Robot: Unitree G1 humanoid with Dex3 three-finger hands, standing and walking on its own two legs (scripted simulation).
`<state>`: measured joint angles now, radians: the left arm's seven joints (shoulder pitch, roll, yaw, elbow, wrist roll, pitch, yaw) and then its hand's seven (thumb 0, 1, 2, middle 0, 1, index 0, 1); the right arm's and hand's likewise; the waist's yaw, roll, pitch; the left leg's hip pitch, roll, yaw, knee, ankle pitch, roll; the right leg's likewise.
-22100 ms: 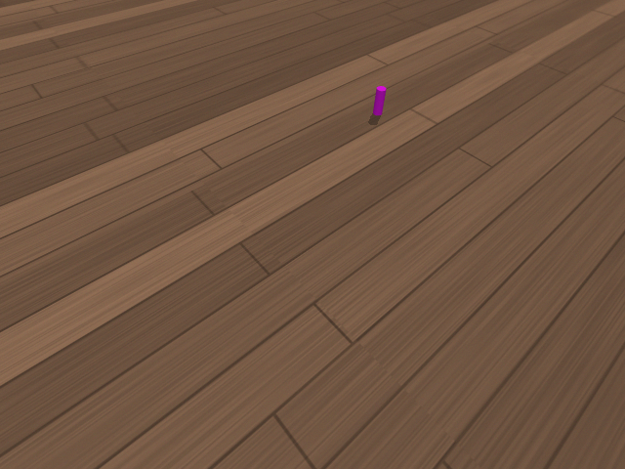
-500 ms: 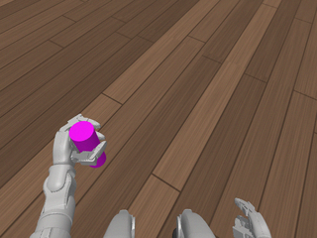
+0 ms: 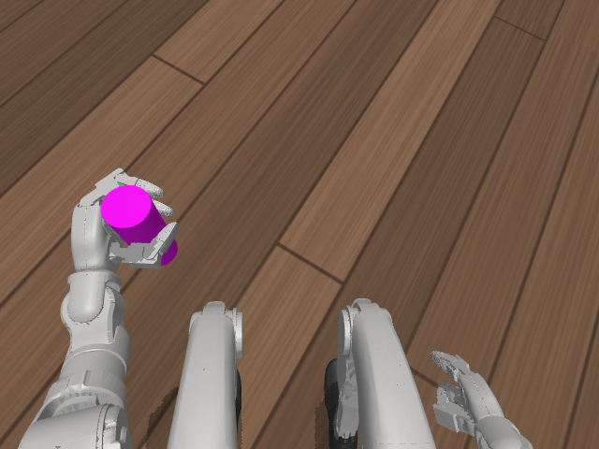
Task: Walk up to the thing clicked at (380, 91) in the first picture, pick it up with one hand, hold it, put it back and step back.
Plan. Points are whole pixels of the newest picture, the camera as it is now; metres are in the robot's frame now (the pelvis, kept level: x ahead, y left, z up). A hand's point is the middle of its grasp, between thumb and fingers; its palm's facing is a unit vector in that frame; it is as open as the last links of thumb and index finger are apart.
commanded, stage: crouch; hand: left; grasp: from the side
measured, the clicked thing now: (145, 231) +0.38 +0.21 -0.05
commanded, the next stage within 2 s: lower in 1.12 s
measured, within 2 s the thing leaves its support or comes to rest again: neither
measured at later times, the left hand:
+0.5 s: hand (171, 253) +0.39 +0.21 -0.19, palm faces +0.11 -0.99 -0.02, open 7.6 cm
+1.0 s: hand (177, 261) +0.40 +0.22 -0.26, palm faces +0.09 -1.00 -0.02, open 7.6 cm
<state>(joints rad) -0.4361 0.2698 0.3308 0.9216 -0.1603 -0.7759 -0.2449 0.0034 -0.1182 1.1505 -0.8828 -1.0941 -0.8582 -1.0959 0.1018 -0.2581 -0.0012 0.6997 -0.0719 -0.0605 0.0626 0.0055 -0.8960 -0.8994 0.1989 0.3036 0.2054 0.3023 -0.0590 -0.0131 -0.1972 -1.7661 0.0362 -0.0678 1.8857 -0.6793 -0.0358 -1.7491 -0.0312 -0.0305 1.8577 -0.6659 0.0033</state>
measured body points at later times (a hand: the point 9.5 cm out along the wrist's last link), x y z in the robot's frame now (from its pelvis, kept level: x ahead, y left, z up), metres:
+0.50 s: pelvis -0.02 +0.00 -0.14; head +0.17 +0.04 +0.26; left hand +0.38 +0.26 -0.19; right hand +0.09 -0.27 -0.27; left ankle +0.07 +0.14 -0.46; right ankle +0.07 -0.13 -0.46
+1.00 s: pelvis -0.03 +0.01 -0.19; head +0.18 +0.08 +0.20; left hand +0.38 +0.27 -0.26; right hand +0.11 -0.27 -0.29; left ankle +0.07 +0.14 -0.46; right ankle +0.07 -0.13 -0.46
